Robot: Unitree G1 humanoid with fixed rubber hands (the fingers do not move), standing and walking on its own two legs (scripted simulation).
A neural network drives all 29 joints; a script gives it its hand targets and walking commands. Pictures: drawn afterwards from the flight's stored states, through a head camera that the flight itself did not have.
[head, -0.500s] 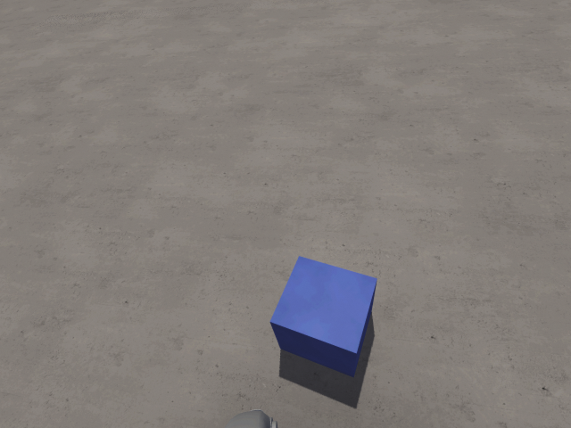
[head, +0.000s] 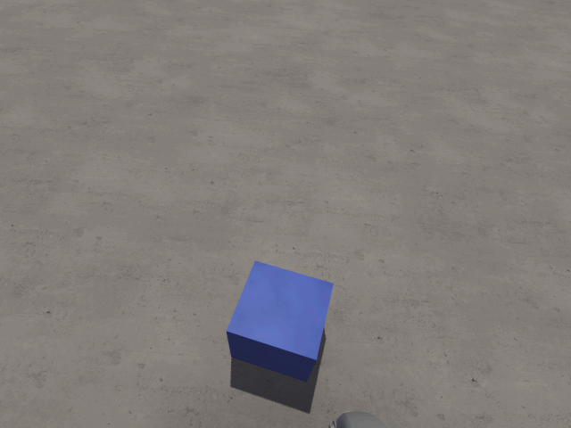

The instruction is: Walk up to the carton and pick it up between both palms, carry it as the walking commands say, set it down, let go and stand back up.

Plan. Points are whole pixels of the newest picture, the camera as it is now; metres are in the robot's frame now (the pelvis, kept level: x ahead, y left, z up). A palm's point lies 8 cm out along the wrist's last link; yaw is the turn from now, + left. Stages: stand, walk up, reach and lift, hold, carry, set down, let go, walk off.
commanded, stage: walk up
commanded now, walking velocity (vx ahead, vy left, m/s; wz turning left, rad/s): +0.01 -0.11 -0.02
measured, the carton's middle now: (280, 321) +0.52 -0.01 -0.66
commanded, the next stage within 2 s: stand in 1.80 s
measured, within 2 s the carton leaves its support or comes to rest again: neither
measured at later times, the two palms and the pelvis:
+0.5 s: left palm out of the picture -0.04 +0.20 -0.12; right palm out of the picture +0.01 -0.30 -0.14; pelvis -0.01 -0.05 +0.01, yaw +1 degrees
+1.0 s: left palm out of the picture +0.02 +0.24 -0.15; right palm out of the picture +0.06 -0.21 -0.14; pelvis +0.03 +0.01 +0.00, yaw +1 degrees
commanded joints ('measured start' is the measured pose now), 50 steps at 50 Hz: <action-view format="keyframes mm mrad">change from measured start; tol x32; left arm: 1 52 -32 -21 -18 -10 4 -6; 50 199 -26 -74 162 -26 -88 34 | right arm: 1 22 -141 -28 -18 -13 -2 12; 50 46 -44 13 59 27 -14 28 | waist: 1 4 293 -66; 10 46 -204 -19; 50 42 44 -7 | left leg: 1 60 177 -132 -149 214 132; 9 -188 -57 -32 171 -366 -21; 17 -329 -57 -109 469 -242 -40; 29 1 -120 -25 57 -119 -52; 33 385 173 -240 -101 657 -13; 41 73 39 -173 -222 7 41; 50 119 -4 -147 -174 148 21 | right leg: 1 56 -20 -58 -226 -22 -8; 8 493 -192 90 -840 89 -70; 10 181 -380 280 -957 -68 -198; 15 305 -235 103 -862 242 -204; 18 482 -426 364 -959 -330 -219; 29 239 -278 75 -896 33 -202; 31 194 -163 -43 -703 509 -131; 34 230 -105 -61 -582 -106 -42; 50 335 -135 -52 -741 256 -62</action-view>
